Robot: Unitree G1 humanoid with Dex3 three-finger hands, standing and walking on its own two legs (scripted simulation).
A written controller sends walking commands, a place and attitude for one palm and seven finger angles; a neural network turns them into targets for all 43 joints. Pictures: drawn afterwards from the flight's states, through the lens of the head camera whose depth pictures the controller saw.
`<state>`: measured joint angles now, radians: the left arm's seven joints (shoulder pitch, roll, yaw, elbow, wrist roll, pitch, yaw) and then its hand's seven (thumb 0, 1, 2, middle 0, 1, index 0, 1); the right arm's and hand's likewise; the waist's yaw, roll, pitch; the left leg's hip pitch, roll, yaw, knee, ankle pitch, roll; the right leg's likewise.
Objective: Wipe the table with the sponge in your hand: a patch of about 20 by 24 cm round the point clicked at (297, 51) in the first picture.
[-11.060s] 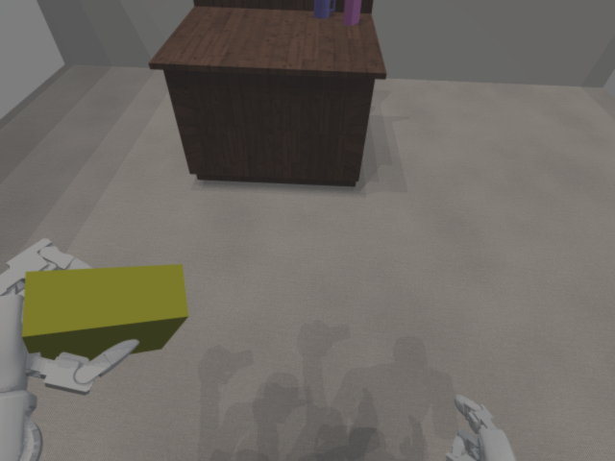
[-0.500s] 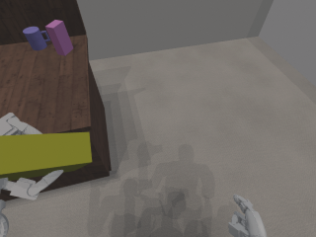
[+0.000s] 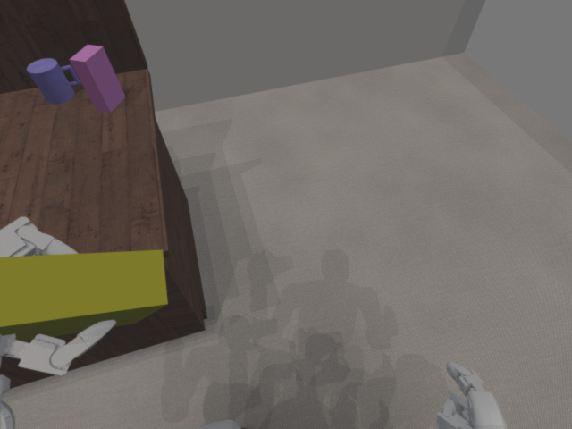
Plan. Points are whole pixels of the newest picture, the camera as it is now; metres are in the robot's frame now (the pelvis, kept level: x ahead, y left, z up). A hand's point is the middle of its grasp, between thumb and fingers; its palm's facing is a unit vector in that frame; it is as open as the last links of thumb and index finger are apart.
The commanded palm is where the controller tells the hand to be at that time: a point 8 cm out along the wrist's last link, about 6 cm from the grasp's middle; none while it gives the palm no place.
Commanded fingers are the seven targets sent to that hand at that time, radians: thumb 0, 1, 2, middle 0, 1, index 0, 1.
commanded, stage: come to a stop and stand still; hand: left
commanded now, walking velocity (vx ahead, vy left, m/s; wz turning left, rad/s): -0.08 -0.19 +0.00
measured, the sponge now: (106, 295) +0.23 +0.20 +0.14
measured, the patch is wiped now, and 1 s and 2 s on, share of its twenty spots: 0.00 0.00 0.00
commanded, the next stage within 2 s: look again from close up in 1.38 s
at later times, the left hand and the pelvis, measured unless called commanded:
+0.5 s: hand (71, 331) +0.18 +0.20 +0.16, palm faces +0.35 -0.82 -0.45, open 9.4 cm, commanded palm +0.13 +0.25 +0.18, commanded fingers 0.00 0.10 1.30 -1.20 -1.60 -1.20 -1.60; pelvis -0.04 -0.03 +0.00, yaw -1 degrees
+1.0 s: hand (39, 394) +0.13 +0.21 +0.16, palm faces +0.36 -0.84 -0.40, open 9.4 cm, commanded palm +0.08 +0.26 +0.18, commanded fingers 0.00 0.10 1.30 -1.20 -1.60 -1.20 -1.60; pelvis -0.08 -0.02 +0.00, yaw -1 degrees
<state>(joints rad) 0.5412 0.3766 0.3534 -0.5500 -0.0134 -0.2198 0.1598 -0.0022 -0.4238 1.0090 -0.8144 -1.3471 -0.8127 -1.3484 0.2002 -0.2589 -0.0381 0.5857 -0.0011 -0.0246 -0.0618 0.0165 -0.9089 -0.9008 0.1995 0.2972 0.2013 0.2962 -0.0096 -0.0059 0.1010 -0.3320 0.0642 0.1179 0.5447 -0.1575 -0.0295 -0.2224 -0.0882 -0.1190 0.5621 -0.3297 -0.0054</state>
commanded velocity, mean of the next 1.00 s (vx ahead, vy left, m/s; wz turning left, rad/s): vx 0.00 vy -0.03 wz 0.00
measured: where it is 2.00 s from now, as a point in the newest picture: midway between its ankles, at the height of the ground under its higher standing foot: outside the picture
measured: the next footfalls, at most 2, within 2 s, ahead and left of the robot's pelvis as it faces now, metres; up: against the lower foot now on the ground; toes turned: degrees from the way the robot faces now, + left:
left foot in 0.02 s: +0.09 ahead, +0.15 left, +0.00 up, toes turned +8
right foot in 0.26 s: +0.03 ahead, -0.08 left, +0.00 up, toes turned -6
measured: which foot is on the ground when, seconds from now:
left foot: up 0.00-0.00, down 0.02-0.30, up 0.32-0.62, down 0.64-1.00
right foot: down 0.00-0.02, up 0.04-0.24, down 0.26-1.00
